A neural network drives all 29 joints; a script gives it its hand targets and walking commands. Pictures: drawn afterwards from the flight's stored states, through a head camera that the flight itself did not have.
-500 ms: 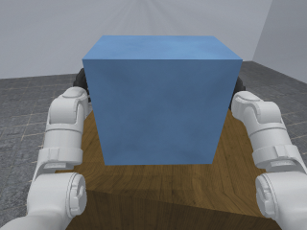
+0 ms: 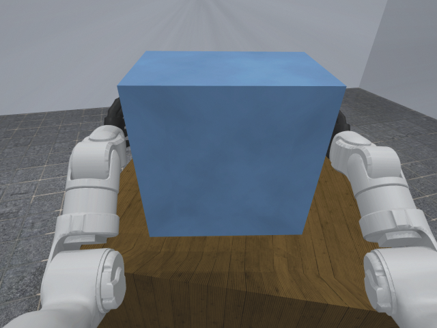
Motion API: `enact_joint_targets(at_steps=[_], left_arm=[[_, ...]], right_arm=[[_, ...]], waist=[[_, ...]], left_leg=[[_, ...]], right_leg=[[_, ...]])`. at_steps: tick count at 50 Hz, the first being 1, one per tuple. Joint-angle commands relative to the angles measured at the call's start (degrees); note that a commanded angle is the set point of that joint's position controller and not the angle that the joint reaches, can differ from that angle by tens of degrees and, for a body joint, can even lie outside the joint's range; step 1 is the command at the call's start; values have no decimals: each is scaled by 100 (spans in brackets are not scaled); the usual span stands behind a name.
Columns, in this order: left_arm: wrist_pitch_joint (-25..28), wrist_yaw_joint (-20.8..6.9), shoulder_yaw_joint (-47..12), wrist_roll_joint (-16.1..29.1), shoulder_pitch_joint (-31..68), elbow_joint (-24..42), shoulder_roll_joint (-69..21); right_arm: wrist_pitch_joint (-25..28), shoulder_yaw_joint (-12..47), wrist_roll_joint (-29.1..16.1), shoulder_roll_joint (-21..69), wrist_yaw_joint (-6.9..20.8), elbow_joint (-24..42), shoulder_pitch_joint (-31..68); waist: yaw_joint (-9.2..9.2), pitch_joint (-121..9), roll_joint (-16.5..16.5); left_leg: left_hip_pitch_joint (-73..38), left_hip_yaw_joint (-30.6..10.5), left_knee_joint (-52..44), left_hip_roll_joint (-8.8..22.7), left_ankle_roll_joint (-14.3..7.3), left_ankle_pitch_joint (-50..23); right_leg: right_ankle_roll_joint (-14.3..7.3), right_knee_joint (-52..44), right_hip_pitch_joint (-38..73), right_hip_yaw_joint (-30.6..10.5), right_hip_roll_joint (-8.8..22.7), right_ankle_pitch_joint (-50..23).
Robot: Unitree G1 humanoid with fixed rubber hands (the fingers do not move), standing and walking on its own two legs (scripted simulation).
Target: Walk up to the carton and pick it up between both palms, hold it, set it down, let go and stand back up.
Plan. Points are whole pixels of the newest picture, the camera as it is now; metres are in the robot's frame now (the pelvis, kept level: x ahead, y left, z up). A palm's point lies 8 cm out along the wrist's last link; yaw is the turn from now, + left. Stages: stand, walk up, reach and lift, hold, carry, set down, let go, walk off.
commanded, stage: hold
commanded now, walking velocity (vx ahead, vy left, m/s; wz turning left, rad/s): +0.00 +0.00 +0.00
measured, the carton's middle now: (226, 145) +0.40 +0.00 +0.23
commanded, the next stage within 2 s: none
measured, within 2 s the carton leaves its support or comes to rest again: neither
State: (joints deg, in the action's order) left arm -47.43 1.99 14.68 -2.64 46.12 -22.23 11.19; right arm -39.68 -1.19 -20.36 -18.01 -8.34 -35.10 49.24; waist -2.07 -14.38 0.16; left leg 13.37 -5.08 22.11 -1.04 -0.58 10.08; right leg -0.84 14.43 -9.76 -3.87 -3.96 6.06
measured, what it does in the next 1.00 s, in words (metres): stands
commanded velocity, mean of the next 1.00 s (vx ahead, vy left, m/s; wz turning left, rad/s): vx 0.00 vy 0.00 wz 0.00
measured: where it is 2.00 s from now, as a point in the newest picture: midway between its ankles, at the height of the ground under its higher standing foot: outside the picture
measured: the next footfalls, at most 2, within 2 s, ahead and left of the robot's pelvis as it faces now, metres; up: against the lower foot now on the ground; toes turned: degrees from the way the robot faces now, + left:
none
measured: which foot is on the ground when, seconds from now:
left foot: down 0.00-1.00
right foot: down 0.00-1.00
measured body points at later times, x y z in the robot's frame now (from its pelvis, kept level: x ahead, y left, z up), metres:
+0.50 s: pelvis +0.00 +0.00 +0.00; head -0.09 +0.01 +0.44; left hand +0.38 +0.20 +0.26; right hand +0.38 -0.19 +0.26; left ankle +0.01 +0.11 -0.75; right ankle +0.01 -0.11 -0.75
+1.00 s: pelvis +0.00 +0.00 +0.00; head -0.08 +0.02 +0.44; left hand +0.38 +0.20 +0.26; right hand +0.38 -0.19 +0.26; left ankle +0.01 +0.11 -0.75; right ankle +0.01 -0.11 -0.75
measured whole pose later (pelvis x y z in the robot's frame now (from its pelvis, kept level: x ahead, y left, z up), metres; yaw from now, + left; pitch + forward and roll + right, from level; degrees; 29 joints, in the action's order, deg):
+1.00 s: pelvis +0.00 +0.00 +0.00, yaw +0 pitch +2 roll -2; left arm -46.3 2.0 13.6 -2.2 47.4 -25.2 12.2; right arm -38.9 -0.7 -20.1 -18.1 -8.2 -37.0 50.0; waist -2.2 -14.7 0.0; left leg 14.0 -5.3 22.2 -1.2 -0.6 9.9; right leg -0.8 14.8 -10.4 -3.6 -3.8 6.2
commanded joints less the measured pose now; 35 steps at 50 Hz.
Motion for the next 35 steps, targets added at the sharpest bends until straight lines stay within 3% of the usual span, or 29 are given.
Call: enact_joint_targets(at_steps=[1,2,5,10,14,16,20,25,29,32,33,35], left_arm=[[534,-929,-2488,1303,5152,1714,-3853],[545,-924,-2466,1287,5151,1676,-3792],[583,-905,-2482,1330,5278,1708,-3790],[548,-960,-2346,1210,5092,1139,-3866],[626,-950,-2395,1286,5272,1411,-3883],[680,-895,-2536,1376,5428,1646,-3938],[605,-929,-2408,1293,5237,1445,-3865],[623,-910,-2488,1347,5289,1481,-3952],[641,-875,-2376,1314,5232,1371,-3875],[601,-934,-2186,1146,5164,1106,-3793],[625,-943,-2341,1235,5225,1369,-3878],[651,-926,-2478,1322,5320,1583,-3920]], right_arm=[[540,1503,-1184,4028,902,2667,5890],[515,1485,-1145,4011,899,2534,5786],[533,1476,-1128,4146,896,2576,5873],[540,1347,-1039,3977,895,2348,6000],[574,1488,-1142,4146,891,2455,6071],[582,1514,-1201,4170,894,2529,6034],[547,1446,-1152,4080,890,2349,5856],[583,1411,-1170,4069,894,2515,6024],[571,1466,-1150,4121,916,2355,5984],[565,1397,-1079,4106,912,2221,6047],[576,1373,-1073,4123,907,2175,5870],[621,1521,-1181,4165,894,2489,5993]], waist=[[-35,-2512,229],[-99,-2431,194],[-48,-2500,150],[-68,-2137,142],[-8,-2426,113],[-73,-2676,240],[-74,-2334,166],[-80,-2426,328],[-20,-2352,54],[57,-2096,32],[-52,-2237,104],[-31,-2595,207]], left_leg=[[-752,-10,-234,37,184,-1284],[-758,9,-254,23,167,-1241],[-690,13,-277,6,131,-1065],[-593,-3,-362,28,105,-853],[-634,-2,-290,13,118,-1123],[-766,-31,-222,6,180,-1318],[-700,-4,-279,-1,129,-1099],[-679,-18,-262,8,181,-1144],[-719,-18,-282,18,111,-1116],[-530,13,-363,11,36,-832],[-611,2,-352,15,86,-921],[-747,-11,-229,8,147,-1268]], right_leg=[[83,80,1161,-22,64,-1438],[99,60,1152,-51,86,-1463],[127,78,1143,-52,110,-1341],[79,14,1012,-45,98,-1093],[117,81,1163,-49,83,-1344],[106,147,1184,-28,65,-1489],[106,51,1096,-42,103,-1318],[76,89,1109,-14,75,-1281],[109,59,1021,-38,88,-1240],[127,4,1056,-66,118,-1047],[105,41,1050,-65,120,-1138],[117,98,1176,-37,78,-1431]])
